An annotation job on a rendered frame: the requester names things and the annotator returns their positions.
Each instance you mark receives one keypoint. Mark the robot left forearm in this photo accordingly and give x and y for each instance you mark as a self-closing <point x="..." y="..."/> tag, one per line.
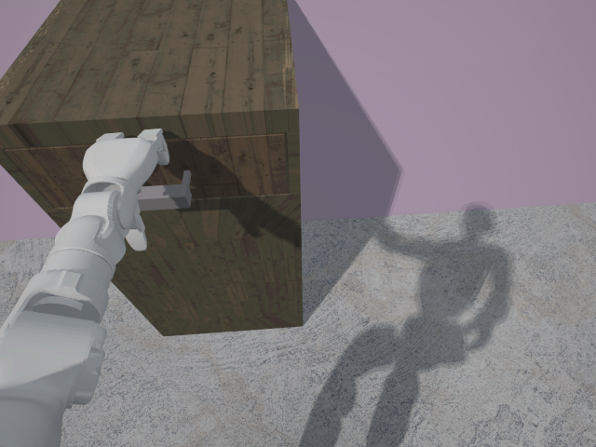
<point x="78" y="270"/>

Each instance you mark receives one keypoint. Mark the robot left upper arm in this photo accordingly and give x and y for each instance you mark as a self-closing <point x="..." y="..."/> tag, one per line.
<point x="47" y="364"/>

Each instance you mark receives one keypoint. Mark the cabinet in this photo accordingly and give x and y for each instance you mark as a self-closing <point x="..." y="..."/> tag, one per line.
<point x="193" y="68"/>

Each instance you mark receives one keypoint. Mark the robot left hand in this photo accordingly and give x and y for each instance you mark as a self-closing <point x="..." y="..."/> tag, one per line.
<point x="132" y="160"/>

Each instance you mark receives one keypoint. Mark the drawer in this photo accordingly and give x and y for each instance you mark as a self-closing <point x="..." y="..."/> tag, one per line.
<point x="236" y="165"/>

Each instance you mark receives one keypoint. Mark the handle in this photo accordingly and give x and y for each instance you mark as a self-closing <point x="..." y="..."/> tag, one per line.
<point x="166" y="197"/>

